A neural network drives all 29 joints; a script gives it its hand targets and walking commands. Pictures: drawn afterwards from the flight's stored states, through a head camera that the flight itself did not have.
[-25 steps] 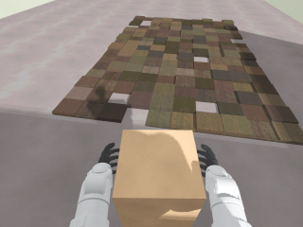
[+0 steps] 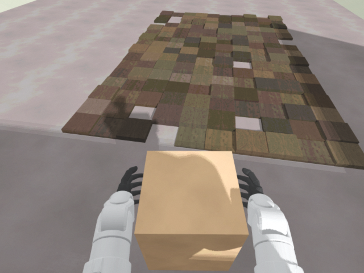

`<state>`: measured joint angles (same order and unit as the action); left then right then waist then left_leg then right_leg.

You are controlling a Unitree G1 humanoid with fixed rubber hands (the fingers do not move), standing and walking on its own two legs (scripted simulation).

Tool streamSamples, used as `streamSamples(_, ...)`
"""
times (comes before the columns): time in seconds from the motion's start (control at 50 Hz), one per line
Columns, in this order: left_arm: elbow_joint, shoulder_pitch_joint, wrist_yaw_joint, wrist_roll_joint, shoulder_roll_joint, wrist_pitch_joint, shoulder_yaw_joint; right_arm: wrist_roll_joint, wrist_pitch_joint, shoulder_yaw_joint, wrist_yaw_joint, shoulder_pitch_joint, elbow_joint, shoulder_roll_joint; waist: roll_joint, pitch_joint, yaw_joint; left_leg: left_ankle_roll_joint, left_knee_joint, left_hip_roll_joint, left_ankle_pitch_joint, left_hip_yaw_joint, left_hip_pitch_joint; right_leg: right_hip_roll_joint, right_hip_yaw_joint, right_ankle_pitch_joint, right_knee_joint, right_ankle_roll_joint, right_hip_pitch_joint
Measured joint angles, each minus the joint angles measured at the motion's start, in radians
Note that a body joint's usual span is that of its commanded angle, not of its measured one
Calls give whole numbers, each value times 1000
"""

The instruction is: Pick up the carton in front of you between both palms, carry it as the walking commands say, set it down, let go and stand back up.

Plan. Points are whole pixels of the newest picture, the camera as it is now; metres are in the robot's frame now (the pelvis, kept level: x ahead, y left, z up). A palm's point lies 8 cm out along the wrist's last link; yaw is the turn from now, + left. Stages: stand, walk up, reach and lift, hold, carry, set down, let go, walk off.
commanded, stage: reach and lift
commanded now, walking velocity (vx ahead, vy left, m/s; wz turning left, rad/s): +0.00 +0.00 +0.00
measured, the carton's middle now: (188, 212) +0.30 +0.00 -0.05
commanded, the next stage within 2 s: hold in 0.38 s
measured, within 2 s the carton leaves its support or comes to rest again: neither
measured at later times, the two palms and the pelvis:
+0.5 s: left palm (123, 194) +0.29 +0.15 +0.04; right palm (257, 196) +0.29 -0.15 +0.05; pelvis +0.01 +0.00 +0.00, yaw +0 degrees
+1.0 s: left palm (122, 195) +0.28 +0.15 +0.05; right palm (258, 197) +0.28 -0.15 +0.05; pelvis +0.00 +0.00 +0.00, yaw +0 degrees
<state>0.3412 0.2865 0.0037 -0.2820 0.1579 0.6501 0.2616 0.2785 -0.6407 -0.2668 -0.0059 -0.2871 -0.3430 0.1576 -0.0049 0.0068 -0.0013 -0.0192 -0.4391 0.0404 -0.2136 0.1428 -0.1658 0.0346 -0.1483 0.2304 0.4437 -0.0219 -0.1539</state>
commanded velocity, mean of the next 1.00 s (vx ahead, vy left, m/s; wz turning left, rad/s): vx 0.00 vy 0.00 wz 0.00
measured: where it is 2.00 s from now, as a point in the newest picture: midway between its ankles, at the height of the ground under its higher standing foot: outside the picture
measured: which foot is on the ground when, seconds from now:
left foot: down 0.00-1.00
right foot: down 0.00-1.00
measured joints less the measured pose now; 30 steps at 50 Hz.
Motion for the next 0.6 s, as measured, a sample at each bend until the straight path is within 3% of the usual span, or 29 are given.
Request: streamSamples(0.6,-131,-56,6,28,-13,112,-66,-28,-113,68,7,55,130,-12,0,1,1,1,76,-7,24,1,102,-5,7,-25,-77,4,103)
